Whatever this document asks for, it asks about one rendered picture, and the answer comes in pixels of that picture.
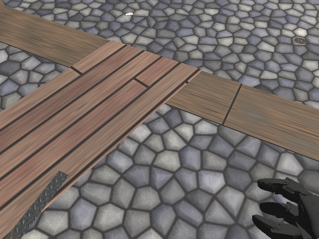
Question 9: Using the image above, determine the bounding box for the robot right hand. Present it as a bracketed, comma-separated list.
[252, 177, 319, 239]

